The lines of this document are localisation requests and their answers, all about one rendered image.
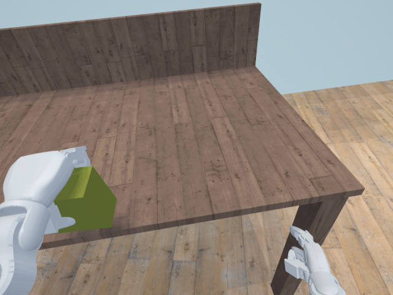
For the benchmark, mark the right robot hand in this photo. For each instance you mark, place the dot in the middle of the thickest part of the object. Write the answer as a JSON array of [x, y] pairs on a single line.
[[301, 263]]

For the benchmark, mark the right robot forearm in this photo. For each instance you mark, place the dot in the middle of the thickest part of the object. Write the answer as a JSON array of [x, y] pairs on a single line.
[[324, 283]]

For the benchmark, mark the table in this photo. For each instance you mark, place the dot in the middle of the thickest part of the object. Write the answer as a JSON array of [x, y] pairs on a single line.
[[177, 121]]

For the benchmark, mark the left robot forearm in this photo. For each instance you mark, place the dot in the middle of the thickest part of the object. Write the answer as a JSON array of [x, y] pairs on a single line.
[[22, 226]]

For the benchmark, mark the left robot hand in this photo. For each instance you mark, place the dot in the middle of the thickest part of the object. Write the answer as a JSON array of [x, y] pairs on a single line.
[[41, 177]]

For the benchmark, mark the sponge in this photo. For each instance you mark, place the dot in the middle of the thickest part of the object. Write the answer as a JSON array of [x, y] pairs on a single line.
[[87, 199]]

